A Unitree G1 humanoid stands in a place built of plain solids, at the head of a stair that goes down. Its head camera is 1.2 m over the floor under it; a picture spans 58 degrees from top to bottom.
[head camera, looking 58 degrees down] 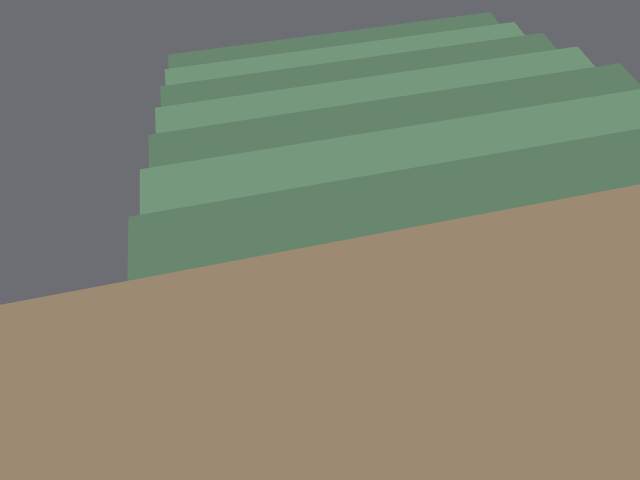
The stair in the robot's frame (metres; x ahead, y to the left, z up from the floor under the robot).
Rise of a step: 0.12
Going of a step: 0.35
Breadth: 2.65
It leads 12 degrees to the left of straight ahead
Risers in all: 8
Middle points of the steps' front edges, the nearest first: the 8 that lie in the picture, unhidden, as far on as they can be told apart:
0.88 -0.65 0.00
1.22 -0.58 -0.12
1.55 -0.50 -0.24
1.89 -0.43 -0.37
2.23 -0.35 -0.49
2.57 -0.28 -0.61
2.90 -0.20 -0.73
3.24 -0.13 -0.86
